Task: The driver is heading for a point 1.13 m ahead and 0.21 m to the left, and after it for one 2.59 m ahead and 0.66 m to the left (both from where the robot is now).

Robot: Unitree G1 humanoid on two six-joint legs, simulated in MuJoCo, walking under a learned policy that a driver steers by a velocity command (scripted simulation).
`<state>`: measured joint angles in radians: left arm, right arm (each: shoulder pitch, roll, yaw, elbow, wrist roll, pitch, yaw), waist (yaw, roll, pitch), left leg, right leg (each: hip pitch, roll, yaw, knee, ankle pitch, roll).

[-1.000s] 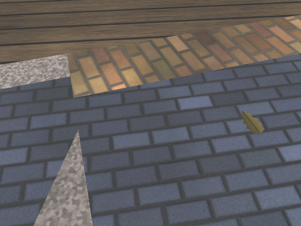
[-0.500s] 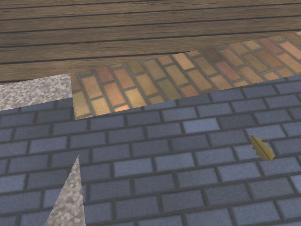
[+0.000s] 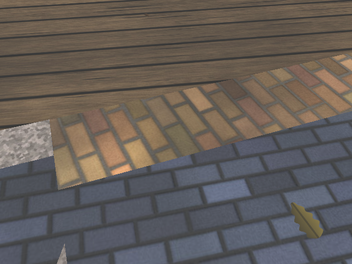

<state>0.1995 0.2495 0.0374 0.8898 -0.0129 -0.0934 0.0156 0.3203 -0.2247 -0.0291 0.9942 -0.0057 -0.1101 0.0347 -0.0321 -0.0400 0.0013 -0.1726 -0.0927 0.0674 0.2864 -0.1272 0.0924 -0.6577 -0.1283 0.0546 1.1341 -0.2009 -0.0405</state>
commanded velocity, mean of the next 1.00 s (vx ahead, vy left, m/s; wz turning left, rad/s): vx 0.50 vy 0.00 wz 0.08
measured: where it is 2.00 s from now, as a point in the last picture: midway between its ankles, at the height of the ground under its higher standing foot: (153, 153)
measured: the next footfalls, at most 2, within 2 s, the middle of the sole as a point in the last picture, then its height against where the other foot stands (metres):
right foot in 0.30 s outside the picture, level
left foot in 0.86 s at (159, 231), level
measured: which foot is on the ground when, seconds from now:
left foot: down 0.00-0.32, up 0.34-0.84, down 0.86-1.00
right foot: up 0.00-0.28, down 0.30-0.86, up 0.88-1.00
